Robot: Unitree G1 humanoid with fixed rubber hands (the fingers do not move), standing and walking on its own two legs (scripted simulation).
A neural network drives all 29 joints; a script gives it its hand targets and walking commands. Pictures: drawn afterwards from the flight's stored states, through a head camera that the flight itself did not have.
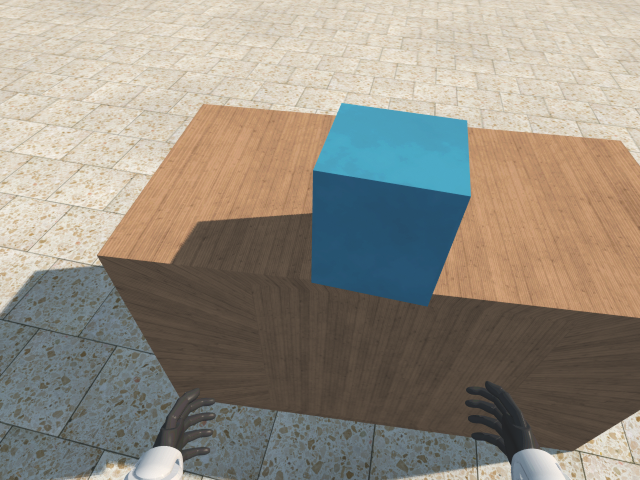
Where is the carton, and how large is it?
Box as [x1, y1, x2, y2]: [311, 103, 470, 306]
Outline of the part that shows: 341,103 313,169 311,282 427,306 470,197 466,120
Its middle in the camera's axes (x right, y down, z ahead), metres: +0.11 -0.06 +0.67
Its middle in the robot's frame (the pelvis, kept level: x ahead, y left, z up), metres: +0.54 -0.09 +0.03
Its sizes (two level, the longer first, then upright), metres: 0.210 0.200 0.250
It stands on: a pedestal, 0.67 m high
